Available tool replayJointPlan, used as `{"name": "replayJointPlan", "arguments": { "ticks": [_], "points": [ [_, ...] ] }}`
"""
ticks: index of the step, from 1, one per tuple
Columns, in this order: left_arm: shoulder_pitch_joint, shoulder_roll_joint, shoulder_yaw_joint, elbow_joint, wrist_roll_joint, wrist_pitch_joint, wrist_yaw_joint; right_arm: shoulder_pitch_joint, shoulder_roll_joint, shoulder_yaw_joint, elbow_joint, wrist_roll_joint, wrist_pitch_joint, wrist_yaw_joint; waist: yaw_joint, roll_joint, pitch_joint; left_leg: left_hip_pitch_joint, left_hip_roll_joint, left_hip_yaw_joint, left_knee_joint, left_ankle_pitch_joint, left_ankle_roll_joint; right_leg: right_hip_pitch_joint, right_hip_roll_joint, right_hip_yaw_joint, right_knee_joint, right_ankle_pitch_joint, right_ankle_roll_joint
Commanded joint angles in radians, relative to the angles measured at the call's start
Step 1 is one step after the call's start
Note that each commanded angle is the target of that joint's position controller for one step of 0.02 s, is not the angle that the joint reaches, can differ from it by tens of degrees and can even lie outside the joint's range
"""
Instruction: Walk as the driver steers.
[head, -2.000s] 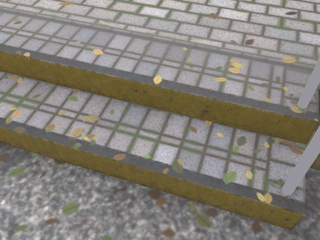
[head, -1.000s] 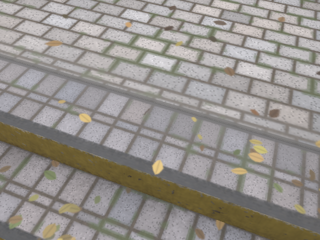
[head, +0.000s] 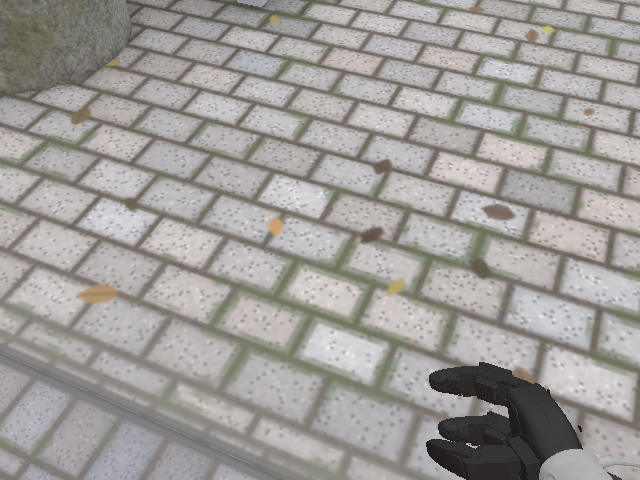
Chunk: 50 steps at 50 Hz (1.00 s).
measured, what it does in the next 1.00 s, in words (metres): climbs, turning right: right foot, then left foot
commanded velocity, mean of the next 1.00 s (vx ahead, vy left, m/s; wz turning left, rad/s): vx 0.14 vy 0.00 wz -0.45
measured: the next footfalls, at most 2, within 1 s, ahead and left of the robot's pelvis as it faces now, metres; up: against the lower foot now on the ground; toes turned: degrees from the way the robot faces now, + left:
right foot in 0.52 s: +0.39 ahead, -0.17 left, +0.16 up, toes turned -13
left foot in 0.96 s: +0.43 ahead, +0.04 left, +0.16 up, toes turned -32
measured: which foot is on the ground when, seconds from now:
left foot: down 0.00-0.52, up 0.54-0.94, down 0.96-1.00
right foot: down 0.00-0.00, up 0.02-0.50, down 0.52-0.96, up 0.98-1.00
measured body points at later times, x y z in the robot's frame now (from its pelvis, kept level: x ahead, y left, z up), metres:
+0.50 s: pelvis +0.25 -0.02 +0.15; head +0.26 -0.04 +0.60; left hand +0.49 +0.16 +0.05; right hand +0.32 -0.30 +0.02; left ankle +0.17 +0.09 -0.59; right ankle +0.35 -0.16 -0.57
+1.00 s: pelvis +0.31 -0.03 +0.14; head +0.34 -0.02 +0.59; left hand +0.59 +0.13 +0.04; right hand +0.29 -0.33 +0.04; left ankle +0.40 +0.06 -0.59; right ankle +0.34 -0.16 -0.57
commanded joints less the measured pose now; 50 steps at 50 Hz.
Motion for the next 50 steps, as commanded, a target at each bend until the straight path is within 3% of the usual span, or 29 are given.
{"name": "replayJointPlan", "arguments": {
  "ticks": [1, 2, 3, 4, 5, 7, 8, 11, 14, 16, 18, 20, 23, 25, 26, 27, 28, 29, 30, 31, 32, 33, 37, 41, 45, 47, 48, 49, 50],
  "points": [
    [0.152, 0.221, 0.056, -0.060, 0.064, -0.027, -0.019, 0.522, -0.219, -0.074, 0.094, 0.035, -0.027, -0.012, -0.226, 0.146, -0.484, 1.344, 0.181, -0.652, -0.371, 0.299, 0.284, -0.682, -0.050, 0.177, 0.697, 1.096, -0.016],
    [0.050, 0.198, 0.081, -0.051, 0.000, 0.006, -0.035, 0.811, -0.214, -0.088, 0.214, -0.033, -0.012, -0.018, -0.325, 0.259, -0.499, 1.324, 0.323, -1.014, -0.671, 0.235, 0.354, -0.752, 0.170, 0.253, 1.230, 0.102, -0.024],
    [-0.032, 0.170, 0.103, -0.078, -0.049, 0.009, -0.034, 0.795, -0.263, -0.109, 0.259, -0.043, -0.063, -0.035, -0.269, 0.171, -0.219, 1.042, 0.315, -0.994, -0.749, 0.120, 0.249, -0.937, 0.153, 0.361, 1.580, 0.179, -0.050],
    [-0.106, 0.149, 0.109, -0.105, -0.045, -0.005, -0.008, 0.616, -0.266, -0.116, 0.262, -0.020, -0.094, -0.051, -0.201, 0.098, -0.078, 0.836, 0.317, -0.855, -0.734, 0.159, 0.218, -0.986, 0.120, 0.340, 1.680, 0.180, -0.036],
    [-0.166, 0.117, 0.098, -0.146, -0.022, -0.010, 0.021, 0.477, -0.205, -0.102, 0.261, -0.007, -0.106, -0.059, -0.141, 0.051, -0.081, 0.765, 0.332, -0.741, -0.723, 0.312, 0.225, -1.001, 0.108, 0.307, 1.734, 0.094, -0.042],
    [-0.263, 0.072, 0.070, -0.217, -0.036, 0.015, 0.049, 0.303, 0.005, -0.048, 0.275, -0.014, -0.109, -0.055, -0.025, -0.001, -0.101, 0.664, 0.332, -0.545, -0.775, 0.575, 0.155, -1.007, 0.034, 0.277, 1.760, 0.098, -0.100],
    [-0.279, 0.064, 0.070, -0.231, -0.026, 0.033, 0.057, 0.265, 0.040, -0.036, 0.277, -0.015, -0.126, -0.059, 0.031, -0.025, -0.066, 0.619, 0.302, -0.420, -0.810, 0.654, 0.119, -1.000, 0.007, 0.259, 1.639, 0.082, -0.104],
    [-0.310, 0.093, 0.087, -0.250, -0.036, 0.028, 0.044, 0.169, -0.062, -0.078, 0.217, -0.009, -0.167, -0.097, 0.073, 0.101, -0.019, 0.543, 0.204, -0.127, -0.947, 0.679, 0.060, -0.876, -0.027, 0.172, 1.411, -0.009, -0.033],
    [-0.423, 0.183, 0.114, -0.287, -0.039, 0.004, 0.021, 0.220, -0.165, -0.103, 0.180, -0.037, -0.184, -0.126, 0.011, 0.108, -0.015, 0.643, 0.159, 0.011, -1.007, 0.707, 0.021, -0.867, -0.014, 0.095, 1.177, 0.191, 0.011],
    [-0.505, 0.183, 0.112, -0.320, -0.042, 0.013, 0.007, 0.279, -0.219, -0.125, 0.181, -0.033, -0.176, -0.128, -0.018, 0.130, -0.002, 0.764, 0.167, 0.058, -1.011, 0.809, 0.007, -0.837, -0.030, 0.053, 0.887, 0.248, 0.023],
    [-0.576, 0.175, 0.112, -0.349, -0.056, 0.025, 0.010, 0.362, -0.248, -0.148, 0.203, -0.005, -0.179, -0.116, -0.046, 0.142, 0.030, 0.887, 0.224, 0.038, -1.014, 0.948, 0.030, -0.809, -0.023, 0.050, 0.669, 0.258, 0.034],
    [-0.572, 0.181, 0.113, -0.342, -0.053, 0.034, 0.020, 0.371, -0.268, -0.171, 0.201, 0.002, -0.185, -0.099, -0.050, 0.151, 0.053, 1.033, 0.279, 0.018, -0.995, 0.967, 0.041, -0.829, -0.020, 0.061, 0.513, 0.281, 0.036],
    [-0.552, 0.213, 0.132, -0.333, -0.039, 0.026, 0.047, 0.334, -0.243, -0.184, 0.180, -0.003, -0.167, -0.098, -0.047, 0.144, 0.047, 1.167, 0.324, 0.007, -0.941, 0.912, 0.029, -0.798, 0.001, 0.075, 0.395, 0.240, 0.015],
    [-0.547, 0.260, 0.151, -0.335, -0.051, 0.000, 0.070, 0.321, -0.224, -0.184, 0.168, 0.010, -0.147, -0.107, -0.029, 0.089, 0.018, 1.180, 0.274, 0.040, -0.832, 0.856, -0.017, -0.669, 0.061, 0.046, 0.241, 0.354, -0.049],
    [-0.535, 0.317, 0.170, -0.335, -0.058, -0.017, 0.092, 0.373, -0.196, -0.180, 0.159, 0.030, -0.136, -0.101, -0.054, 0.006, -0.069, 1.166, 0.199, 0.062, -0.726, 0.746, -0.074, -0.514, 0.068, 0.077, 0.205, 0.688, -0.121],
    [-0.482, 0.405, 0.190, -0.354, -0.059, -0.015, 0.115, 0.491, -0.134, -0.165, 0.131, 0.030, -0.131, -0.117, -0.113, -0.142, -0.284, 0.982, 0.094, 0.090, -0.538, 0.376, -0.187, -0.161, -0.089, 0.274, 0.282, 1.030, -0.328],
    [-0.339, 0.430, 0.194, -0.331, -0.066, -0.005, 0.132, 0.445, -0.127, -0.150, 0.079, 0.009, -0.132, -0.127, -0.041, -0.232, -0.386, 0.685, -0.041, 0.026, -0.368, -0.311, -0.276, 0.116, -0.257, 0.606, 0.191, 1.041, -0.490],
    [-0.293, 0.435, 0.214, -0.300, -0.045, -0.018, 0.140, 0.287, -0.189, -0.159, 0.055, 0.013, -0.115, -0.112, 0.030, -0.083, -0.289, 0.504, -0.029, -0.154, -0.208, -0.413, -0.246, 0.136, -0.249, 0.611, 0.158, 0.829, -0.398],
    [-0.359, 0.432, 0.228, -0.305, -0.053, -0.022, 0.146, 0.246, -0.198, -0.164, 0.050, 0.000, -0.100, -0.111, 0.017, -0.051, -0.195, 0.459, 0.017, -0.222, -0.074, -0.367, -0.229, 0.009, -0.183, 0.519, 0.147, 0.672, -0.299],
    [-0.484, 0.398, 0.211, -0.375, -0.106, 0.032, 0.132, 0.169, -0.206, -0.174, 0.050, 0.078, -0.071, -0.135, -0.027, 0.041, -0.046, 0.340, -0.011, -0.228, -0.043, -0.235, -0.213, -0.094, -0.136, 0.506, 0.203, 0.738, -0.265],
    [-0.492, 0.353, 0.200, -0.405, -0.122, 0.062, 0.135, 0.204, -0.198, -0.169, 0.048, 0.061, -0.059, -0.146, -0.039, 0.085, -0.074, 0.378, 0.022, -0.260, -0.032, -0.179, -0.204, -0.193, -0.139, 0.464, 0.190, 0.694, -0.242],
    [-0.505, 0.315, 0.188, -0.425, -0.116, 0.083, 0.138, 0.231, -0.197, -0.172, 0.043, 0.054, -0.053, -0.151, -0.064, 0.062, -0.072, 0.438, 0.024, -0.269, -0.040, -0.142, -0.198, -0.293, -0.124, 0.462, 0.166, 0.592, -0.234],
    [-0.533, 0.326, 0.188, -0.502, -0.075, 0.120, 0.160, 0.260, -0.168, -0.169, 0.029, 0.046, -0.029, -0.170, -0.089, -0.036, -0.064, 0.508, 0.011, -0.245, -0.218, -0.068, -0.194, -0.475, -0.075, 0.464, 0.102, 0.231, -0.207],
    [-0.523, 0.346, 0.194, -0.539, -0.081, 0.130, 0.169, 0.272, -0.176, -0.164, 0.022, 0.037, -0.018, -0.178, -0.069, -0.072, -0.091, 0.594, -0.007, -0.249, -0.365, 0.019, -0.201, -0.523, -0.032, 0.485, 0.109, 0.061, -0.166],
    [-0.512, 0.333, 0.193, -0.564, -0.086, 0.143, 0.168, 0.297, -0.189, -0.166, 0.014, 0.046, -0.029, -0.162, -0.057, -0.102, -0.066, 0.663, -0.018, -0.246, -0.537, 0.031, -0.189, -0.507, -0.027, 0.542, 0.132, -0.013, -0.145],
    [-0.514, 0.315, 0.189, -0.576, -0.096, 0.155, 0.172, 0.377, -0.191, -0.173, 0.035, 0.047, -0.037, -0.148, -0.095, -0.095, -0.051, 0.802, -0.007, -0.220, -0.737, 0.117, -0.150, -0.554, 0.018, 0.511, 0.184, -0.061, -0.102],
    [-0.486, 0.278, 0.180, -0.581, -0.090, 0.157, 0.173, 0.420, -0.241, -0.187, 0.037, 0.029, -0.037, -0.148, -0.093, 0.006, -0.051, 0.902, 0.143, -0.343, -0.827, 0.103, -0.095, -0.646, 0.079, 0.439, 0.321, -0.177, -0.056],
    [-0.496, 0.255, 0.176, -0.607, -0.099, 0.148, 0.171, 0.391, -0.317, -0.203, 0.021, 0.003, -0.030, -0.151, -0.060, 0.315, 0.017, 0.913, 0.334, -0.596, -0.937, 0.216, 0.038, -0.846, 0.250, 0.184, 0.565, -0.313, -0.002],
    [-0.494, 0.310, 0.191, -0.617, -0.080, 0.123, 0.157, 0.355, -0.304, -0.206, -0.018, -0.026, -0.036, -0.154, -0.065, 0.410, 0.006, 0.824, 0.448, -0.810, -1.003, 0.205, 0.153, -0.862, 0.213, 0.204, 0.824, -0.356, 0.041]
  ]
}}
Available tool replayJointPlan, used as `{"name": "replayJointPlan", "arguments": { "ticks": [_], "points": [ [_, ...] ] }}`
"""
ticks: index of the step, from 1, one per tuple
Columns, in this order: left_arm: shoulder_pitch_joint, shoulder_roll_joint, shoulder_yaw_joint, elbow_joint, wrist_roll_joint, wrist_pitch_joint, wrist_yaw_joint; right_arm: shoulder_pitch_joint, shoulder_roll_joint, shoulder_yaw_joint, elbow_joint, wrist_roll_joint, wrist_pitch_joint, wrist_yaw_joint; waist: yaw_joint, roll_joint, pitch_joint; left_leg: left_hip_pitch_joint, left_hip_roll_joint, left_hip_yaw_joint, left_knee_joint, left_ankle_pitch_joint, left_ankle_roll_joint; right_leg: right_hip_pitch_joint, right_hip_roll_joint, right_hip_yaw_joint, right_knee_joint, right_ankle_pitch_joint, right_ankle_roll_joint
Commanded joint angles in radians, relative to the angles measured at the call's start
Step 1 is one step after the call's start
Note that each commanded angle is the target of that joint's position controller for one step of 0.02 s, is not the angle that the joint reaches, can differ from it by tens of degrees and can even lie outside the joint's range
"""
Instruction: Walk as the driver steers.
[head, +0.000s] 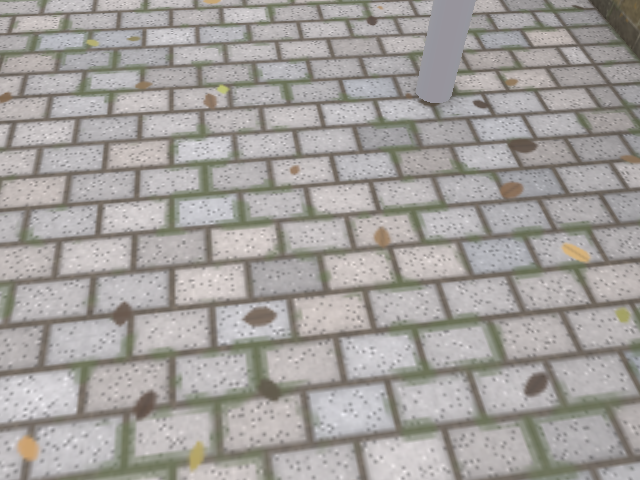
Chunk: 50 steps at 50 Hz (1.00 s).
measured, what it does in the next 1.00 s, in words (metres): steps on the spot: right foot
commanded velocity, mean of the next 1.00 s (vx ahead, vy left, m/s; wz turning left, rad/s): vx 0.03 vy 0.00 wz -0.10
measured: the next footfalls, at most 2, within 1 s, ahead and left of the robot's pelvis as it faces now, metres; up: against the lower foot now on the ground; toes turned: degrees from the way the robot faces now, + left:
right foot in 0.28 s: +0.02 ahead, -0.14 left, +0.00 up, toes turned -2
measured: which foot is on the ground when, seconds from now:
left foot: down 0.00-1.00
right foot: up 0.00-0.26, down 0.28-1.00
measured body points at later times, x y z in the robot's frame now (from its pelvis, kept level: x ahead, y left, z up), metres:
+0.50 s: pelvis -0.01 -0.02 +0.01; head -0.01 -0.02 +0.46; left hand +0.17 +0.19 -0.09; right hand +0.08 -0.28 -0.11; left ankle +0.04 +0.12 -0.72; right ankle -0.02 -0.13 -0.72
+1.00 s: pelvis +0.02 -0.01 +0.02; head +0.03 +0.00 +0.47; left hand +0.11 +0.25 -0.11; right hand +0.09 -0.27 -0.11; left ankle +0.02 +0.12 -0.70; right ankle -0.02 -0.13 -0.72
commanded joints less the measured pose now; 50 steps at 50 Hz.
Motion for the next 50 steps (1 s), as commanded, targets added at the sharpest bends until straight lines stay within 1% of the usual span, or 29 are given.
{"name": "replayJointPlan", "arguments": {
  "ticks": [1, 2, 3, 4, 5, 7, 9, 10, 11, 13, 14, 15, 16, 17, 18, 19, 20, 21, 23, 29, 42, 43, 44, 45, 46, 47, 48, 49, 50],
  "points": [
    [0.032, 0.149, 0.044, -0.079, 0.002, -0.038, -0.020, -0.065, -0.153, -0.044, -0.135, -0.034, -0.019, -0.016, 0.026, 0.277, -0.086, 0.144, 0.393, -0.483, -0.338, 0.065, 0.274, -0.160, -0.042, -0.004, 0.478, -0.218, 0.031],
    [0.056, 0.143, 0.043, -0.045, 0.000, -0.027, -0.022, -0.112, -0.117, -0.033, -0.146, -0.012, -0.018, -0.019, 0.042, 0.194, -0.063, 0.117, 0.312, -0.351, -0.309, 0.045, 0.214, -0.134, -0.057, -0.025, 0.537, -0.160, 0.045],
    [0.063, 0.117, 0.036, -0.035, 0.009, -0.016, -0.017, -0.122, -0.105, -0.024, -0.151, 0.010, -0.017, -0.018, 0.043, 0.152, -0.053, 0.108, 0.262, -0.283, -0.302, 0.036, 0.183, -0.116, -0.067, -0.047, 0.589, -0.115, 0.058],
    [0.060, 0.085, 0.025, -0.036, 0.013, -0.010, -0.016, -0.114, -0.099, -0.016, -0.148, 0.020, -0.016, -0.017, 0.036, 0.139, -0.038, 0.099, 0.241, -0.242, -0.300, 0.081, 0.186, -0.107, -0.073, -0.063, 0.626, -0.088, 0.070],
    [0.044, 0.065, 0.015, -0.046, 0.012, -0.008, -0.016, -0.098, -0.092, -0.010, -0.146, 0.019, -0.013, -0.016, 0.028, 0.132, -0.034, 0.092, 0.214, -0.193, -0.303, 0.100, 0.187, -0.084, -0.081, -0.093, 0.608, -0.063, 0.078],
    [-0.016, 0.023, -0.011, -0.079, 0.007, -0.011, -0.015, -0.057, -0.078, -0.003, -0.137, 0.021, -0.003, -0.015, 0.000, 0.164, -0.045, 0.161, 0.180, -0.137, -0.286, 0.115, 0.184, -0.061, -0.123, -0.146, 0.396, -0.043, 0.089],
    [-0.067, -0.017, -0.034, -0.101, 0.007, -0.018, -0.020, -0.005, -0.102, -0.008, -0.122, 0.019, 0.009, -0.014, -0.039, 0.221, -0.065, 0.188, 0.178, -0.120, -0.266, 0.131, 0.191, 0.059, -0.148, -0.179, 0.147, -0.102, 0.089],
    [-0.068, -0.008, -0.033, -0.103, 0.001, -0.020, -0.024, 0.031, -0.126, -0.014, -0.112, 0.019, 0.014, -0.011, -0.053, 0.256, -0.068, 0.205, 0.196, -0.138, -0.255, 0.142, 0.204, 0.101, -0.142, -0.194, 0.064, -0.143, 0.088],
    [-0.047, 0.015, -0.026, -0.095, -0.005, -0.021, -0.027, 0.051, -0.138, -0.018, -0.108, 0.023, 0.019, -0.009, -0.055, 0.266, -0.069, 0.214, 0.212, -0.158, -0.239, 0.160, 0.212, 0.144, -0.136, -0.206, -0.028, -0.103, 0.082],
    [0.011, 0.033, -0.018, -0.066, -0.004, -0.024, -0.033, 0.071, -0.127, -0.012, -0.098, 0.042, 0.019, -0.006, -0.023, 0.240, -0.051, 0.176, 0.206, -0.157, -0.195, 0.223, 0.182, 0.280, -0.124, -0.210, -0.303, 0.107, 0.042],
    [0.027, 0.060, -0.015, -0.073, 0.008, -0.026, -0.030, 0.109, -0.121, -0.008, -0.083, 0.043, 0.010, -0.002, -0.021, 0.206, -0.061, 0.109, 0.198, -0.155, -0.180, 0.210, 0.131, 0.384, -0.170, -0.134, -0.352, 0.208, 0.008],
    [0.060, 0.117, -0.006, -0.081, 0.022, -0.028, -0.024, 0.114, -0.084, 0.003, -0.094, 0.020, -0.005, 0.003, -0.035, 0.054, -0.120, 0.023, 0.136, -0.077, -0.061, 0.095, 0.067, 0.504, -0.303, 0.004, -0.308, 0.434, -0.034],
    [0.030, 0.107, -0.012, -0.054, 0.038, -0.028, -0.035, 0.106, -0.014, 0.022, -0.108, 0.014, -0.023, 0.007, -0.074, -0.205, -0.121, 0.011, 0.066, 0.030, -0.090, -0.094, 0.008, 0.387, -0.369, 0.036, -0.293, 0.359, -0.116],
    [-0.023, 0.012, -0.034, -0.083, 0.035, -0.039, -0.046, 0.034, -0.063, 0.014, -0.108, -0.001, -0.026, 0.003, -0.032, -0.142, -0.078, 0.075, 0.074, 0.021, -0.090, -0.042, -0.027, 0.307, -0.330, 0.033, -0.326, 0.196, -0.122],
    [-0.033, -0.016, -0.044, -0.072, 0.043, -0.045, -0.049, 0.002, -0.071, 0.009, -0.103, 0.000, -0.026, 0.005, -0.029, -0.107, -0.054, 0.101, 0.070, 0.023, -0.104, 0.021, -0.033, 0.277, -0.289, 0.003, -0.330, 0.086, -0.088],
    [-0.027, 0.016, -0.036, -0.070, 0.043, -0.050, -0.047, 0.001, -0.068, 0.008, -0.090, 0.002, -0.023, 0.002, -0.022, -0.083, -0.036, 0.125, 0.066, 0.030, -0.096, 0.044, -0.034, 0.248, -0.257, -0.018, -0.331, 0.035, -0.064],
    [-0.022, 0.028, -0.033, -0.064, 0.035, -0.056, -0.046, 0.013, -0.078, 0.003, -0.085, 0.002, -0.019, 0.001, -0.019, -0.071, -0.007, 0.127, 0.069, 0.020, -0.103, 0.062, -0.032, 0.225, -0.253, -0.018, -0.340, 0.011, -0.055],
    [-0.011, 0.030, -0.035, -0.056, 0.032, -0.059, -0.042, 0.021, -0.072, 0.004, -0.079, 0.008, -0.019, 0.002, -0.025, -0.059, 0.008, 0.136, 0.075, 0.012, -0.112, 0.071, -0.024, 0.212, -0.245, -0.024, -0.340, 0.018, -0.049],
    [0.011, 0.014, -0.040, -0.043, 0.028, -0.062, -0.038, 0.041, -0.064, 0.005, -0.056, 0.013, -0.022, 0.005, -0.023, -0.032, 0.010, 0.147, 0.074, 0.013, -0.119, 0.077, -0.017, 0.219, -0.232, -0.040, -0.330, 0.027, -0.043],
    [0.027, 0.000, -0.042, -0.018, 0.024, -0.063, -0.037, 0.052, -0.060, 0.002, -0.007, 0.015, -0.021, 0.005, -0.019, 0.028, 0.004, 0.171, 0.077, 0.010, -0.129, 0.092, -0.018, 0.231, -0.214, -0.060, -0.317, 0.053, -0.047],
    [0.093, -0.002, -0.040, 0.075, 0.019, -0.059, -0.026, 0.066, -0.069, 0.001, 0.086, 0.022, -0.013, -0.007, -0.014, 0.046, 0.003, 0.192, 0.077, 0.005, -0.129, 0.136, -0.002, 0.252, -0.182, -0.113, -0.289, 0.133, -0.033],
    [0.122, -0.002, -0.039, 0.094, 0.018, -0.056, -0.024, 0.089, -0.059, 0.003, 0.104, 0.023, -0.011, -0.007, -0.012, 0.036, -0.019, 0.197, 0.059, 0.026, -0.120, 0.038, 0.002, 0.263, -0.175, -0.118, -0.301, 0.016, -0.037],
    [0.107, 0.113, 0.005, 0.070, 0.008, -0.090, -0.080, 0.016, -0.110, -0.015, 0.034, 0.004, -0.046, 0.053, -0.016, 0.052, 0.114, 0.077, 0.045, 0.046, -0.182, -0.298, 0.015, 0.179, -0.198, -0.070, -0.401, -0.342, -0.094],
    [0.152, 0.165, 0.035, 0.093, 0.026, -0.109, -0.091, -0.003, -0.130, -0.026, 0.037, -0.009, -0.057, 0.071, 0.019, 0.000, 0.141, 0.001, 0.026, 0.055, -0.146, -0.377, 0.022, 0.221, -0.267, 0.017, -0.465, -0.457, -0.153],
    [0.219, 0.157, 0.043, 0.109, 0.030, -0.126, -0.076, -0.001, -0.113, -0.028, 0.037, -0.022, -0.063, 0.066, 0.048, -0.072, 0.130, -0.076, 0.014, 0.092, -0.054, -0.286, 0.009, 0.325, -0.370, 0.140, -0.525, -0.504, -0.214],
    [0.211, 0.132, 0.038, 0.109, 0.036, -0.141, -0.050, -0.006, -0.078, -0.023, 0.029, -0.042, -0.075, 0.049, 0.053, -0.131, 0.130, -0.116, 0.024, 0.088, 0.069, -0.207, 0.016, 0.378, -0.476, 0.247, -0.573, -0.473, -0.261],
    [0.179, 0.068, 0.012, 0.088, 0.042, -0.159, -0.022, -0.046, -0.064, -0.020, -0.001, -0.049, -0.091, 0.032, 0.058, -0.133, 0.105, -0.122, 0.054, 0.020, 0.187, -0.246, 0.042, 0.376, -0.518, 0.300, -0.607, -0.382, -0.272],
    [0.090, 0.041, -0.005, 0.064, 0.038, -0.175, -0.002, -0.046, -0.052, -0.019, -0.027, -0.038, -0.101, 0.026, 0.012, -0.119, 0.071, -0.075, 0.067, 0.006, 0.204, -0.268, 0.064, 0.353, -0.502, 0.257, -0.614, -0.306, -0.244],
    [0.006, 0.044, -0.011, 0.047, 0.032, -0.177, 0.006, 0.004, -0.043, -0.017, -0.027, -0.032, -0.102, 0.027, -0.036, -0.097, 0.051, 0.046, 0.067, 0.023, 0.132, -0.256, 0.077, 0.299, -0.447, 0.161, -0.605, -0.241, -0.199]
  ]
}}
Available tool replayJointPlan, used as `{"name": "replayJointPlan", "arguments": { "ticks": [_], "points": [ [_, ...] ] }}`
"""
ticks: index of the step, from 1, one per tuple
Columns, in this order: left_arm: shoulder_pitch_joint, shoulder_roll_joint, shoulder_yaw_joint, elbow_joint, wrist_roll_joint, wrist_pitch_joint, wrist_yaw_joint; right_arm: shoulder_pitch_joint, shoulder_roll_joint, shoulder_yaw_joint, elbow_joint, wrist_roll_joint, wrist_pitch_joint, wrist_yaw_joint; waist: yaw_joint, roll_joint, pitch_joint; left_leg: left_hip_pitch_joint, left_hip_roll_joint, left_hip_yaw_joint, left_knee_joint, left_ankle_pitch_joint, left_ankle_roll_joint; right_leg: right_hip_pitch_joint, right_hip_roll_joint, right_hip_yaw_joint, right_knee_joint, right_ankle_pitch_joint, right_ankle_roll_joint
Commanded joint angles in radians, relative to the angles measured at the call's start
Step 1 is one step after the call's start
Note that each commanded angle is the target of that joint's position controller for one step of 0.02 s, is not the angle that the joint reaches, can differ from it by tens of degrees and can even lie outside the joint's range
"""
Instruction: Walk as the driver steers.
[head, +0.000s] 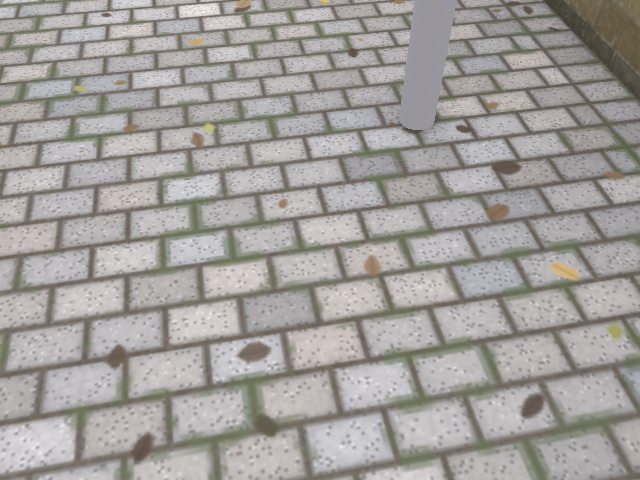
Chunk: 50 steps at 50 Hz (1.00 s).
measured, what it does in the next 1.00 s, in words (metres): walks ahead: right foot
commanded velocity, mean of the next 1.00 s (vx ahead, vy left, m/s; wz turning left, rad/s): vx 0.44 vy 0.00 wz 0.14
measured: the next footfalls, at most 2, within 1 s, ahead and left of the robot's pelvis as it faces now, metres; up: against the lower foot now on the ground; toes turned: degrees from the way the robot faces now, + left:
right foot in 0.50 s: +0.40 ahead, -0.09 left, +0.00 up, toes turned -2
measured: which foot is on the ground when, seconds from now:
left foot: down 0.00-0.50, up 0.52-1.00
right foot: down 0.00-0.08, up 0.10-0.48, down 0.50-1.00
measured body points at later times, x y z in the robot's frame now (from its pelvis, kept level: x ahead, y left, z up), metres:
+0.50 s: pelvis +0.22 +0.01 -0.03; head +0.25 +0.01 +0.42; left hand +0.46 +0.22 -0.10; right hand +0.14 -0.24 -0.16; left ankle +0.01 +0.13 -0.74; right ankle +0.36 -0.08 -0.74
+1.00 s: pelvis +0.49 +0.03 -0.02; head +0.52 +0.05 +0.43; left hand +0.47 +0.31 -0.15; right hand +0.73 -0.16 -0.11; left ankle +0.64 +0.18 -0.72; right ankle +0.36 -0.09 -0.74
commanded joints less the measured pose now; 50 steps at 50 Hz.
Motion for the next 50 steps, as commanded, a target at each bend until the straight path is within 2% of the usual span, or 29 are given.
{"name": "replayJointPlan", "arguments": {
  "ticks": [1, 3, 4, 5, 6, 7, 8, 9, 11, 14, 15, 16, 17, 18, 20, 22, 24, 25, 26, 27, 28, 29, 30, 31, 35, 40, 43, 47, 50],
  "points": [
    [-0.211, 0.119, 0.013, -0.108, -0.007, -0.033, 0.036, -0.027, -0.039, -0.013, -0.100, 0.001, -0.041, 0.002, -0.076, -0.102, 0.046, 0.060, 0.016, 0.008, -0.085, 0.067, 0.046, -0.091, -0.209, 0.234, -0.289, -0.232, -0.150],
    [-0.187, 0.166, 0.027, -0.096, 0.005, 0.023, 0.019, 0.079, -0.033, -0.015, -0.026, 0.009, -0.058, 0.027, -0.097, -0.016, 0.057, 0.251, -0.036, 0.090, -0.386, 0.314, 0.025, -0.101, -0.130, 0.126, -0.136, -0.251, -0.162],
    [-0.063, 0.131, 0.024, -0.048, 0.040, 0.039, 0.001, 0.104, -0.027, -0.011, -0.023, 0.001, -0.077, 0.033, -0.070, 0.018, 0.026, 0.393, 0.004, 0.032, -0.369, 0.288, 0.027, -0.164, -0.094, 0.102, -0.002, -0.197, -0.165],
    [-0.011, 0.052, 0.008, -0.034, 0.069, 0.039, -0.012, 0.237, -0.064, -0.013, -0.012, -0.014, -0.093, 0.021, -0.101, 0.120, -0.047, 0.512, 0.139, -0.149, -0.361, 0.276, 0.118, -0.256, -0.011, 0.045, 0.275, -0.180, -0.119],
    [-0.081, -0.004, -0.006, -0.120, 0.068, 0.004, -0.034, 0.368, -0.186, -0.023, -0.020, -0.001, -0.106, 0.014, -0.160, 0.320, -0.042, 0.664, 0.412, -0.723, -0.510, 0.242, 0.395, -0.620, 0.135, 0.099, 0.523, -0.334, -0.055],
    [-0.215, 0.041, 0.001, -0.125, 0.026, -0.019, -0.036, 0.335, -0.161, -0.011, 0.010, -0.035, -0.111, 0.014, -0.162, 0.141, 0.136, 0.620, 0.463, -0.696, -0.564, 0.073, 0.366, -0.862, 0.063, 0.260, 0.709, -0.260, -0.086],
    [-0.216, 0.069, 0.007, -0.095, 0.020, -0.029, -0.021, 0.244, -0.114, -0.001, 0.002, -0.022, -0.097, 0.024, -0.128, 0.082, 0.118, 0.541, 0.385, -0.510, -0.543, 0.047, 0.281, -0.832, 0.040, 0.196, 0.839, -0.174, -0.097],
    [-0.159, 0.095, 0.016, -0.066, 0.028, -0.031, -0.021, 0.146, -0.051, 0.026, -0.027, -0.025, -0.083, 0.031, -0.070, 0.072, 0.079, 0.444, 0.318, -0.366, -0.557, 0.082, 0.238, -0.758, 0.010, 0.137, 0.867, -0.090, -0.104],
    [-0.161, 0.044, 0.002, -0.065, 0.060, -0.012, -0.040, 0.048, 0.011, 0.061, -0.070, -0.002, -0.065, 0.026, -0.003, 0.074, 0.062, 0.280, 0.245, -0.215, -0.607, 0.225, 0.190, -0.621, -0.050, 0.058, 0.798, 0.030, -0.091],
    [-0.241, 0.007, -0.014, -0.073, 0.035, 0.011, -0.070, 0.114, -0.015, 0.065, -0.057, -0.007, -0.066, 0.011, -0.036, 0.077, 0.050, 0.250, 0.188, -0.093, -0.624, 0.399, 0.188, -0.576, -0.067, -0.026, 0.593, 0.175, -0.021],
    [-0.326, 0.047, -0.009, -0.113, -0.088, -0.002, -0.055, 0.170, -0.141, 0.016, -0.009, 0.101, -0.035, -0.002, -0.060, 0.008, 0.140, 0.319, 0.164, -0.076, -0.564, 0.507, 0.142, -0.656, -0.067, -0.043, 0.475, 0.174, 0.017],
    [-0.390, 0.021, -0.028, -0.138, -0.091, -0.017, -0.055, 0.229, -0.150, 0.016, 0.004, 0.106, -0.020, -0.011, -0.090, 0.014, 0.126, 0.333, 0.180, -0.085, -0.554, 0.535, 0.140, -0.647, -0.052, -0.059, 0.365, 0.191, 0.038],
    [-0.412, 0.010, -0.035, -0.151, -0.081, -0.026, -0.056, 0.253, -0.153, 0.015, 0.014, 0.089, -0.011, -0.016, -0.094, 0.056, 0.120, 0.327, 0.193, -0.090, -0.552, 0.551, 0.142, -0.602, -0.043, -0.066, 0.289, 0.201, 0.048],
    [-0.413, 0.018, -0.034, -0.158, -0.073, -0.026, -0.062, 0.261, -0.162, 0.010, 0.021, 0.074, -0.006, -0.017, -0.089, 0.107, 0.113, 0.312, 0.208, -0.092, -0.562, 0.560, 0.146, -0.550, -0.031, -0.079, 0.240, 0.204, 0.047],
    [-0.423, 0.058, -0.023, -0.170, -0.072, -0.014, -0.064, 0.235, -0.145, 0.005, 0.023, 0.076, -0.008, -0.015, -0.067, 0.139, 0.122, 0.322, 0.239, -0.096, -0.572, 0.603, 0.151, -0.497, -0.023, -0.068, 0.186, 0.239, 0.014],
    [-0.372, 0.106, -0.003, -0.163, -0.064, -0.007, -0.060, 0.195, -0.142, -0.001, 0.021, 0.078, -0.012, -0.011, -0.009, 0.138, 0.085, 0.370, 0.239, -0.059, -0.494, 0.857, 0.124, -0.402, 0.008, -0.065, 0.144, 0.250, -0.039],
    [-0.159, 0.158, 0.030, -0.102, -0.055, 0.000, -0.049, 0.161, -0.153, -0.009, 0.017, 0.074, -0.002, -0.010, 0.104, 0.146, -0.055, 0.357, 0.197, -0.002, -0.243, 1.103, 0.084, -0.119, 0.066, -0.097, 0.121, 0.257, -0.096],
    [0.006, 0.194, 0.050, -0.057, -0.052, 0.008, -0.037, 0.146, -0.144, -0.004, 0.006, 0.071, 0.000, -0.010, 0.174, 0.133, -0.148, 0.195, 0.159, 0.016, -0.028, 1.003, 0.051, 0.150, 0.016, -0.036, 0.144, 0.245, -0.131],
    [0.172, 0.277, 0.066, -0.023, -0.040, 0.020, -0.020, 0.156, -0.085, 0.016, -0.020, 0.044, -0.005, -0.008, 0.193, -0.085, -0.281, -0.026, 0.048, 0.054, 0.327, 0.484, 0.020, 0.403, -0.208, 0.254, 0.125, 0.143, -0.182],
    [0.161, 0.268, 0.052, -0.018, -0.019, 0.012, -0.030, 0.296, 0.040, 0.047, -0.016, 0.075, -0.025, 0.005, 0.095, -0.300, -0.388, -0.321, -0.093, -0.094, 0.616, -0.125, -0.013, 0.573, -0.386, 0.780, -0.096, -0.119, -0.340],
    [0.077, 0.180, 0.034, -0.025, -0.033, 0.012, -0.031, 0.196, -0.081, 0.020, -0.024, 0.102, -0.047, 0.011, 0.110, -0.163, -0.241, -0.436, -0.023, -0.144, 0.707, -0.072, 0.005, 0.457, -0.337, 0.740, -0.164, -0.243, -0.287],
    [-0.017, 0.139, 0.021, -0.039, -0.042, 0.009, -0.029, 0.092, -0.129, 0.007, -0.059, 0.115, -0.055, 0.011, 0.088, -0.095, -0.103, -0.460, 0.031, -0.115, 0.690, 0.042, 0.019, 0.285, -0.317, 0.551, -0.179, -0.190, -0.240],
    [-0.092, 0.124, 0.013, -0.047, -0.036, 0.002, -0.034, 0.055, -0.128, 0.006, -0.068, 0.105, -0.053, 0.002, 0.043, 0.002, -0.058, -0.398, 0.084, -0.100, 0.642, 0.129, 0.019, 0.130, -0.288, 0.432, -0.206, -0.052, -0.209],
    [-0.133, 0.100, 0.007, -0.044, -0.024, -0.008, -0.039, 0.063, -0.124, -0.003, -0.063, 0.089, -0.041, -0.007, 0.007, 0.004, -0.025, -0.350, 0.114, -0.101, 0.594, 0.174, 0.014, 0.029, -0.249, 0.331, -0.231, 0.032, -0.192],
    [-0.119, 0.121, 0.014, 0.008, -0.010, -0.032, -0.044, 0.098, -0.086, -0.001, -0.057, 0.086, 0.015, -0.012, -0.044, -0.037, 0.022, -0.321, 0.150, -0.125, 0.523, 0.247, -0.003, -0.117, -0.213, 0.121, -0.311, 0.160, -0.186],
    [-0.083, 0.160, 0.016, 0.029, -0.007, -0.028, -0.020, -0.045, -0.098, -0.001, -0.106, 0.074, 0.008, 0.004, -0.011, -0.012, 0.042, -0.411, 0.124, -0.120, 0.256, 0.514, -0.026, -0.054, -0.182, -0.053, -0.311, 0.323, -0.154],
    [-0.037, 0.183, 0.017, 0.041, -0.015, -0.021, -0.009, -0.170, -0.068, 0.016, -0.146, 0.071, 0.002, 0.026, 0.043, 0.001, 0.067, -0.395, 0.112, -0.043, 0.076, 0.594, -0.020, 0.009, -0.192, -0.110, -0.315, 0.333, -0.133],
    [0.033, 0.204, 0.024, 0.066, -0.028, 0.014, -0.004, -0.283, -0.059, 0.026, -0.216, 0.076, 0.000, 0.055, 0.086, 0.006, 0.098, -0.484, 0.096, 0.001, -0.042, 0.492, 0.006, 0.216, -0.250, -0.138, -0.239, 0.407, -0.122],
    [0.000, 0.237, 0.033, 0.050, -0.037, 0.038, 0.004, -0.249, -0.094, 0.011, -0.250, 0.077, 0.005, 0.074, 0.036, -0.048, 0.046, -0.362, 0.027, 0.081, -0.072, 0.327, 0.055, 0.275, -0.265, -0.183, -0.092, 0.793, -0.088]
  ]
}}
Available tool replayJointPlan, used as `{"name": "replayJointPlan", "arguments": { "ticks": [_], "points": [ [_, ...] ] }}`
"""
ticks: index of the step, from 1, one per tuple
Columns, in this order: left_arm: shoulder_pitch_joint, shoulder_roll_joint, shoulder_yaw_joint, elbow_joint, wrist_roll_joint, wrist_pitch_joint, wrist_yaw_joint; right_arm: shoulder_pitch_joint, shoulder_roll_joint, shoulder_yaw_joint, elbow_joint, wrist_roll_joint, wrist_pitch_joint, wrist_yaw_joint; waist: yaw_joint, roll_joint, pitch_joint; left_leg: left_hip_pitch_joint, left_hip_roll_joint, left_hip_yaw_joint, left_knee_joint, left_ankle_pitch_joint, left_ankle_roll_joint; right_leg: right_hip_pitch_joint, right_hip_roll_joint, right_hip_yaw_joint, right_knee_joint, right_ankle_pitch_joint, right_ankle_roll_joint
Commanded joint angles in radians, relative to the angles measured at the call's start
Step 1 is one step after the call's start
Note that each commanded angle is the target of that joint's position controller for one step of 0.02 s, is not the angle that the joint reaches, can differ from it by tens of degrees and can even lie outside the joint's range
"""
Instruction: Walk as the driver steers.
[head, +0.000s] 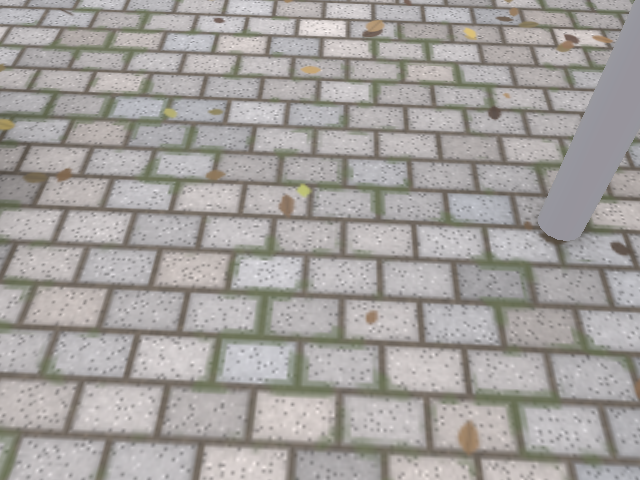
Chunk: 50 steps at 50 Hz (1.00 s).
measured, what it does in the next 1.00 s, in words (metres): walks ahead, turning left: left foot, then right foot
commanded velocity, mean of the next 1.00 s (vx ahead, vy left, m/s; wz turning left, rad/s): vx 0.50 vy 0.00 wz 0.45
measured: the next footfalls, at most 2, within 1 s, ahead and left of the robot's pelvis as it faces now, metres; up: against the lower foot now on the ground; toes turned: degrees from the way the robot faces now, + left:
left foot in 0.06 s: +0.21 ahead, +0.11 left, +0.00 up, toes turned +5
right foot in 0.54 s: +0.52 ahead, -0.04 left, +0.00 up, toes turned +23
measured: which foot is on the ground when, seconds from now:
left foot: up 0.00-0.04, down 0.06-0.56, up 0.58-1.00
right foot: down 0.00-0.06, up 0.08-0.52, down 0.54-1.00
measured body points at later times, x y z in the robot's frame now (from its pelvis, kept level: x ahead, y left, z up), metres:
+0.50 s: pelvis +0.30 +0.03 +0.01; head +0.33 +0.06 +0.46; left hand +0.47 +0.32 -0.07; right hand +0.42 -0.24 -0.10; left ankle +0.17 +0.10 -0.73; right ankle +0.49 -0.06 -0.71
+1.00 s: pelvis +0.55 +0.13 +0.00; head +0.58 +0.15 +0.45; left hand +0.40 +0.38 -0.12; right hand +0.87 +0.06 -0.06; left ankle +0.61 +0.30 -0.72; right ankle +0.49 -0.05 -0.73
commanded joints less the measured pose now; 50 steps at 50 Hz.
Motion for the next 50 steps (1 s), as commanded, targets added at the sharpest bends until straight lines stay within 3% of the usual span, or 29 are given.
{"name": "replayJointPlan", "arguments": {
  "ticks": [1, 2, 3, 4, 5, 6, 7, 8, 9, 11, 13, 18, 23, 25, 26, 27, 28, 29, 30, 31, 32, 33, 35, 37, 39, 42, 47, 49, 50],
  "points": [
    [-0.013, 0.210, 0.050, -0.054, -0.010, 0.018, 0.016, -0.016, -0.114, -0.037, -0.105, 0.001, -0.011, 0.015, -0.065, -0.122, -0.015, 0.088, -0.089, 0.093, -0.019, -0.156, 0.056, 0.046, -0.307, 0.043, 0.186, 1.055, -0.116],
    [-0.032, 0.216, 0.051, -0.062, -0.011, 0.027, 0.021, 0.126, -0.159, -0.064, -0.074, 0.003, -0.009, 0.011, -0.147, -0.117, -0.087, 0.284, -0.137, 0.106, -0.071, -0.129, 0.090, -0.002, -0.278, 0.017, 0.375, 1.126, -0.091],
    [-0.032, 0.199, 0.042, -0.078, -0.005, 0.023, 0.025, 0.308, -0.239, -0.102, -0.031, 0.004, -0.003, -0.006, -0.230, -0.059, -0.185, 0.603, -0.099, -0.010, -0.100, -0.088, 0.139, -0.211, -0.237, 0.012, 0.651, 0.935, -0.052],
    [0.073, 0.044, -0.008, -0.131, 0.031, -0.006, 0.004, 0.339, -0.362, -0.126, -0.024, 0.009, -0.004, -0.019, -0.134, 0.217, -0.289, 1.015, 0.178, -0.545, -0.138, -0.173, 0.324, -0.702, -0.050, 0.054, 1.043, 0.038, 0.016],
    [-0.002, 0.100, -0.005, -0.148, 0.001, -0.055, -0.015, 0.377, -0.299, -0.104, -0.053, 0.000, -0.011, -0.021, -0.184, 0.158, -0.452, 1.134, 0.271, -0.892, -0.325, -0.280, 0.401, -0.856, 0.027, 0.298, 1.209, -0.194, 0.012],
    [-0.108, 0.153, 0.013, -0.179, -0.038, -0.080, -0.026, 0.349, -0.239, -0.088, -0.046, -0.015, -0.015, -0.023, -0.207, 0.102, -0.325, 1.073, 0.235, -0.738, -0.342, -0.235, 0.330, -0.951, -0.037, 0.339, 1.207, -0.105, -0.016],
    [-0.144, 0.139, 0.004, -0.195, -0.034, -0.091, -0.023, 0.278, -0.205, -0.079, -0.057, -0.008, -0.019, -0.025, -0.167, 0.017, -0.218, 0.914, 0.192, -0.598, -0.339, -0.152, 0.289, -0.936, -0.083, 0.329, 1.121, -0.017, -0.030],
    [-0.153, 0.136, 0.007, -0.190, -0.010, -0.089, -0.014, 0.199, -0.174, -0.069, -0.074, -0.007, -0.019, -0.025, -0.117, -0.046, -0.140, 0.744, 0.152, -0.494, -0.351, -0.040, 0.261, -0.870, -0.117, 0.319, 1.027, 0.027, -0.024],
    [-0.135, 0.149, 0.017, -0.190, 0.003, -0.076, -0.010, 0.153, -0.147, -0.058, -0.093, -0.016, -0.021, -0.027, -0.077, -0.031, -0.113, 0.629, 0.123, -0.430, -0.374, 0.043, 0.250, -0.788, -0.142, 0.323, 0.972, 0.054, -0.017],
    [-0.106, 0.135, 0.021, -0.200, 0.012, -0.047, -0.009, 0.132, -0.153, -0.060, -0.107, -0.014, -0.023, -0.031, -0.042, -0.021, -0.083, 0.520, 0.091, -0.383, -0.411, 0.103, 0.253, -0.733, -0.147, 0.312, 0.891, 0.075, 0.009],
    [-0.136, 0.109, 0.014, -0.217, 0.021, -0.031, -0.005, 0.153, -0.179, -0.067, -0.103, -0.008, -0.026, -0.042, -0.039, -0.019, -0.054, 0.447, 0.069, -0.325, -0.426, 0.160, 0.250, -0.731, -0.137, 0.290, 0.787, 0.132, 0.040],
    [-0.322, 0.070, -0.005, -0.268, 0.014, -0.035, -0.013, 0.222, -0.203, -0.075, -0.082, 0.001, -0.011, -0.061, -0.111, 0.043, -0.023, 0.378, -0.013, -0.248, -0.394, 0.044, 0.169, -0.632, -0.058, 0.264, 0.393, 0.448, 0.060],
    [-0.383, 0.124, 0.014, -0.303, -0.002, -0.055, -0.031, 0.277, -0.195, -0.075, -0.062, 0.007, 0.002, -0.066, -0.128, 0.075, -0.023, 0.501, 0.043, -0.393, -0.288, -0.066, 0.144, -0.590, -0.027, 0.305, 0.252, 0.394, 0.026],
    [-0.321, 0.143, 0.028, -0.293, -0.005, -0.066, -0.034, 0.255, -0.194, -0.076, -0.070, 0.004, 0.009, -0.070, -0.088, 0.108, -0.032, 0.524, 0.048, -0.437, -0.223, -0.037, 0.125, -0.507, -0.021, 0.296, 0.217, 0.318, -0.005],
    [-0.232, 0.162, 0.042, -0.271, 0.000, -0.071, -0.029, 0.237, -0.172, -0.068, -0.081, 0.001, 0.010, -0.069, -0.040, 0.107, -0.073, 0.504, 0.007, -0.420, -0.141, 0.021, 0.100, -0.374, -0.024, 0.283, 0.183, 0.323, -0.033],
    [-0.091, 0.206, 0.058, -0.257, 0.018, -0.076, -0.023, 0.218, -0.122, -0.049, -0.103, -0.007, 0.005, -0.064, 0.028, 0.056, -0.192, 0.407, -0.045, -0.359, 0.079, -0.016, 0.062, -0.132, -0.147, 0.385, 0.214, 0.308, -0.093],
    [0.051, 0.286, 0.081, -0.233, 0.035, -0.064, -0.016, 0.342, -0.065, -0.031, -0.121, 0.010, -0.003, -0.065, 0.013, -0.204, -0.354, 0.060, -0.184, -0.216, 0.434, -0.319, -0.022, 0.267, -0.382, 0.773, 0.189, 0.152, -0.252],
    [0.072, 0.242, 0.073, -0.221, 0.007, -0.055, -0.024, 0.375, -0.119, -0.031, -0.123, 0.017, -0.008, -0.066, 0.009, -0.336, -0.364, -0.123, -0.149, -0.207, 0.615, -0.576, -0.038, 0.308, -0.469, 1.045, 0.088, -0.075, -0.292],
    [0.023, 0.164, 0.052, -0.238, -0.001, -0.047, -0.017, 0.297, -0.197, -0.052, -0.117, 0.020, -0.003, -0.064, 0.028, -0.211, -0.221, -0.186, -0.095, -0.213, 0.698, -0.488, -0.046, 0.189, -0.436, 0.928, 0.062, -0.170, -0.250],
    [-0.020, 0.138, 0.041, -0.242, 0.005, -0.037, -0.014, 0.216, -0.202, -0.054, -0.131, 0.006, 0.003, -0.064, 0.025, -0.129, -0.123, -0.168, -0.062, -0.170, 0.696, -0.407, -0.048, 0.046, -0.389, 0.784, 0.050, -0.085, -0.215],
    [-0.055, 0.121, 0.033, -0.233, 0.013, -0.032, -0.016, 0.169, -0.183, -0.052, -0.147, -0.008, 0.002, -0.061, 0.003, -0.095, -0.050, -0.137, -0.037, -0.162, 0.648, -0.352, -0.045, -0.086, -0.343, 0.686, 0.022, 0.023, -0.206],
    [-0.075, 0.100, 0.024, -0.225, 0.020, -0.033, -0.018, 0.164, -0.161, -0.052, -0.149, -0.008, 0.003, -0.057, -0.026, -0.107, -0.016, -0.091, -0.014, -0.166, 0.605, -0.321, -0.040, -0.170, -0.304, 0.609, -0.005, 0.100, -0.198],
    [-0.083, 0.091, 0.022, -0.205, 0.015, -0.041, -0.023, 0.193, -0.118, -0.042, -0.140, 0.003, 0.008, -0.050, -0.057, -0.138, -0.004, -0.030, -0.002, -0.146, 0.538, -0.307, -0.039, -0.247, -0.266, 0.509, -0.048, 0.194, -0.205],
    [-0.069, 0.122, 0.031, -0.181, 0.008, -0.048, -0.025, 0.160, -0.099, -0.033, -0.150, -0.005, 0.008, -0.049, -0.063, -0.122, 0.005, -0.047, 0.005, -0.131, 0.442, -0.268, -0.048, -0.250, -0.269, 0.447, -0.074, 0.309, -0.227],
    [-0.060, 0.148, 0.037, -0.163, 0.001, -0.046, -0.023, 0.111, -0.087, -0.021, -0.158, -0.016, 0.000, -0.044, -0.055, -0.098, -0.001, -0.046, 0.021, -0.106, 0.319, -0.177, -0.056, -0.231, -0.267, 0.390, -0.084, 0.393, -0.232],
    [-0.035, 0.174, 0.039, -0.140, -0.011, -0.033, -0.020, 0.010, -0.068, -0.007, -0.172, -0.011, -0.015, -0.030, -0.018, -0.098, 0.012, 0.020, 0.011, -0.053, 0.112, -0.031, -0.057, -0.234, -0.232, 0.302, -0.085, 0.419, -0.202],
    [0.054, 0.212, 0.043, -0.093, -0.029, -0.009, -0.023, -0.110, -0.092, -0.012, -0.214, 0.003, -0.025, -0.011, 0.017, -0.119, 0.037, 0.078, -0.028, -0.017, -0.065, -0.052, -0.029, -0.132, -0.282, 0.305, -0.043, 0.419, -0.176],
    [0.047, 0.228, 0.046, -0.082, -0.032, 0.003, -0.019, -0.065, -0.117, -0.025, -0.208, -0.002, -0.027, -0.009, -0.029, -0.131, 0.015, 0.178, -0.059, 0.008, -0.126, -0.095, 0.004, -0.101, -0.291, 0.292, 0.035, 0.563, -0.154],
    [0.038, 0.224, 0.043, -0.080, -0.035, 0.007, -0.017, 0.033, -0.145, -0.042, -0.178, -0.009, -0.026, -0.013, -0.087, -0.120, -0.042, 0.332, -0.089, 0.034, -0.169, -0.077, 0.028, -0.115, -0.259, 0.251, 0.152, 0.712, -0.132]
  ]
}}
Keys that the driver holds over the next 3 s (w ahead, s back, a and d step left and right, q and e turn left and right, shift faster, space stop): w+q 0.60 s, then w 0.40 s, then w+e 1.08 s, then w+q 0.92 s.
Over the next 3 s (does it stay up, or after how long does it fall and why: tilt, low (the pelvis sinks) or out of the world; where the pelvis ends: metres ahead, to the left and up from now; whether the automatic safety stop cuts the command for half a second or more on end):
stays up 1.58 0.32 -0.01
